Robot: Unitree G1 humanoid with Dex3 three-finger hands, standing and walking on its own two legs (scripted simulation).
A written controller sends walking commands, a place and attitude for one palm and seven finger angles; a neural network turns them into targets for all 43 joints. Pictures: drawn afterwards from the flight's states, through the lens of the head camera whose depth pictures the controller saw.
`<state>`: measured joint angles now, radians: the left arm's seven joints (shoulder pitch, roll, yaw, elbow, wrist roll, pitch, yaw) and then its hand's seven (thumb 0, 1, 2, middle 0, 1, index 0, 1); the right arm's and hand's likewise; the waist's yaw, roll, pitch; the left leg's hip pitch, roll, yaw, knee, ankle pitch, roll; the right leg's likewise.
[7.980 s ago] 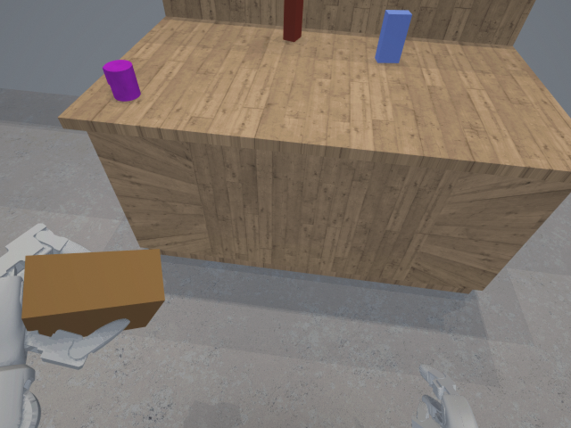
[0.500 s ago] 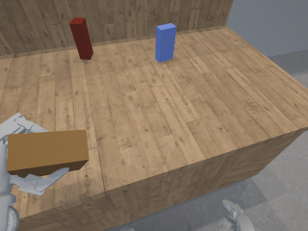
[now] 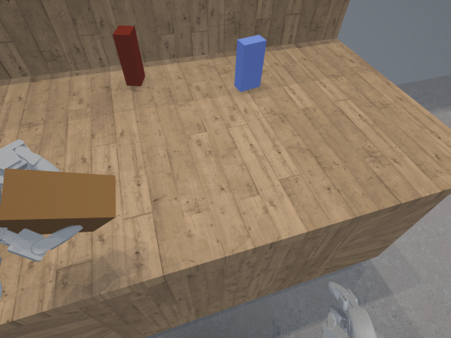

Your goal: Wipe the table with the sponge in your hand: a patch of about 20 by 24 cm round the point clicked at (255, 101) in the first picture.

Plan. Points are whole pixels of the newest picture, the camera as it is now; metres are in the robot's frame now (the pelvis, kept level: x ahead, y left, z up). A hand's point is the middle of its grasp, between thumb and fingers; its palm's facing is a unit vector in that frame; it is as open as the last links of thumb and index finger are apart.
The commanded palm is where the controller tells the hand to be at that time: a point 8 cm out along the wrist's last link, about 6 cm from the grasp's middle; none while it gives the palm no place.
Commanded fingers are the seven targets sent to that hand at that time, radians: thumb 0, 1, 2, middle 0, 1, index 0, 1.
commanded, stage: come to a stop and stand still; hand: left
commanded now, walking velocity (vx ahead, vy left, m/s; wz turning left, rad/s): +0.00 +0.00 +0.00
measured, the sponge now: (73, 206) +0.24 +0.25 +0.15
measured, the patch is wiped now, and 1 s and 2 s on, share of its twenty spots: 0.00 0.00 0.00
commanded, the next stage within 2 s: look again from close up in 0.86 s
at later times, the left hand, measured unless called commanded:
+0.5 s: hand (31, 197) +0.23 +0.30 +0.17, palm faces +0.37 -0.85 -0.37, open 9.7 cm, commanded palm +0.17 +0.32 +0.18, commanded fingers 0.00 0.10 1.30 -1.20 -1.60 -1.20 -1.60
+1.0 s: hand (31, 198) +0.24 +0.31 +0.15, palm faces +0.35 -0.85 -0.39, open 9.7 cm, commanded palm +0.19 +0.34 +0.18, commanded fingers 0.00 0.10 1.30 -1.20 -1.60 -1.20 -1.60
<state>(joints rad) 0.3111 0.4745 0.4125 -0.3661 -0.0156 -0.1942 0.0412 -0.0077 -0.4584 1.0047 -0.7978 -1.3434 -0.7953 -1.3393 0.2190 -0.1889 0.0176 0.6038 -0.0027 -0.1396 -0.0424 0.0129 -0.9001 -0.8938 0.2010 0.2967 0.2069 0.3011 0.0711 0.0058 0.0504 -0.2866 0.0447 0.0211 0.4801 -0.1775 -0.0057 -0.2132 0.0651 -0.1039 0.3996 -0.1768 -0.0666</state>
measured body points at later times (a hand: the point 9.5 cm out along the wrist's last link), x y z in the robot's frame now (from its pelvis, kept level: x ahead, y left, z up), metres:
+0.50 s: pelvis +0.01 +0.05 +0.00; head +0.04 +0.08 +0.45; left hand +0.21 +0.34 +0.19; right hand +0.17 -0.17 -0.07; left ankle +0.05 +0.12 -0.74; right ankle +0.03 -0.07 -0.74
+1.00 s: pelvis +0.03 +0.06 +0.00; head +0.06 +0.09 +0.45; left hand +0.22 +0.36 +0.17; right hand +0.21 -0.15 -0.07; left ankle +0.05 +0.12 -0.74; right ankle +0.03 -0.07 -0.74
